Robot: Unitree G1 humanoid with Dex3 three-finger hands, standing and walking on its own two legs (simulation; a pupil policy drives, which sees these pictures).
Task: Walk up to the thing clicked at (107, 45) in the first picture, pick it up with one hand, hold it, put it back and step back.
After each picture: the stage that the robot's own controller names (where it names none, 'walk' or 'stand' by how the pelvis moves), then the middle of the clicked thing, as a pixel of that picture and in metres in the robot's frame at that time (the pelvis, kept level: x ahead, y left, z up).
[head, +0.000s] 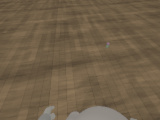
stand; (107, 45) +1.67 -0.41 -0.72
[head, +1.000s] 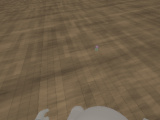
walk; (96, 48) +1.59 -0.03 -0.70
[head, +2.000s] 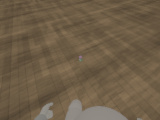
walk; (80, 58) +1.10 +0.24 -0.71
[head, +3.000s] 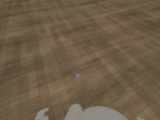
walk; (78, 76) +0.66 +0.21 -0.70
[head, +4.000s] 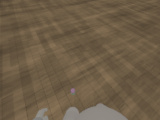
walk; (73, 91) +0.42 +0.19 -0.71
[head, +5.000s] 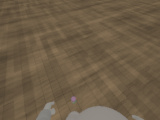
stand; (73, 99) +0.33 +0.21 -0.71
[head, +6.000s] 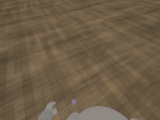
stand; (74, 102) +0.29 +0.21 -0.72
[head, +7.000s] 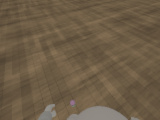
stand; (72, 103) +0.29 +0.22 -0.73
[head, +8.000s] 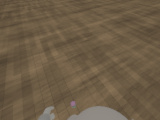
stand; (73, 104) +0.29 +0.21 -0.73
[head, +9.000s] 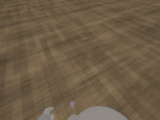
stand; (72, 104) +0.28 +0.22 -0.73
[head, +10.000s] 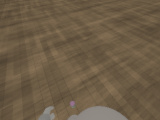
stand; (72, 104) +0.28 +0.23 -0.73
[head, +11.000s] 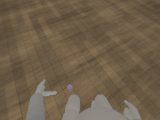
go down; (70, 87) +0.33 +0.21 -0.62
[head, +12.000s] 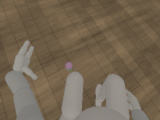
go down; (69, 66) +0.40 +0.19 -0.33
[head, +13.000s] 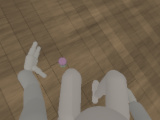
close in; (62, 62) +0.40 +0.20 -0.28
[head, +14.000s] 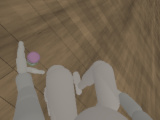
close; (33, 59) +0.41 +0.23 -0.23
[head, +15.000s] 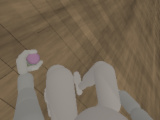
lift; (32, 60) +0.39 +0.24 -0.23
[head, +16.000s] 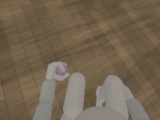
lift; (62, 72) +0.30 +0.22 -0.08
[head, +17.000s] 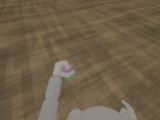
hold; (68, 72) +0.33 +0.17 +0.05
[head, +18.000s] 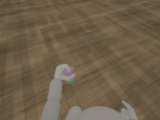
hold; (69, 75) +0.32 +0.17 -0.01
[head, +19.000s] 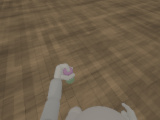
hold; (69, 75) +0.32 +0.17 +0.00
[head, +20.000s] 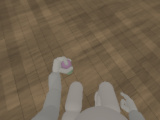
crouch; (67, 67) +0.37 +0.17 -0.08
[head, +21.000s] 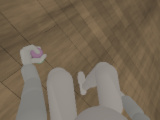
lower; (38, 56) +0.42 +0.23 -0.23
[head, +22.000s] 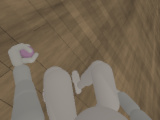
lower; (27, 55) +0.42 +0.25 -0.24
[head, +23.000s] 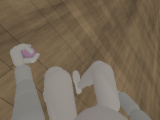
lower; (28, 55) +0.42 +0.25 -0.24
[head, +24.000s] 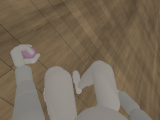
lower; (29, 55) +0.41 +0.25 -0.24
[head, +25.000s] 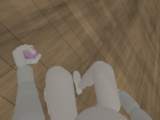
loosen; (30, 55) +0.41 +0.25 -0.24
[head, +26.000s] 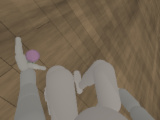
withdraw; (32, 57) +0.40 +0.23 -0.23
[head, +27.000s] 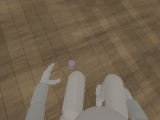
walk; (71, 64) +0.42 +0.17 -0.32
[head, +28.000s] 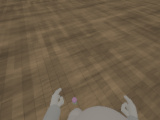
stand; (74, 100) +0.32 +0.17 -0.66
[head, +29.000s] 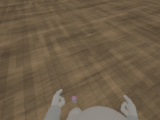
stand; (74, 99) +0.34 +0.19 -0.67
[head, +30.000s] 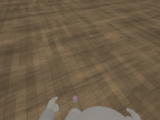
stand; (75, 99) +0.34 +0.17 -0.69
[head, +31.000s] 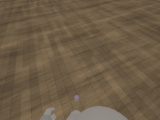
walk; (76, 98) +0.35 +0.18 -0.72
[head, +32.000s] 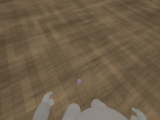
walk; (79, 81) +0.48 +0.11 -0.70
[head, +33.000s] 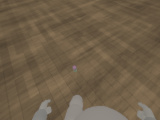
walk; (74, 68) +0.71 +0.27 -0.68
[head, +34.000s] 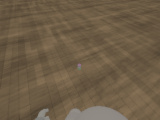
stand; (79, 66) +0.95 +0.21 -0.71
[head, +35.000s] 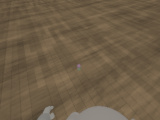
stand; (78, 67) +0.93 +0.22 -0.73
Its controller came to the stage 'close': yes
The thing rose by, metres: 0.71
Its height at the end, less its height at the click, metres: +0.00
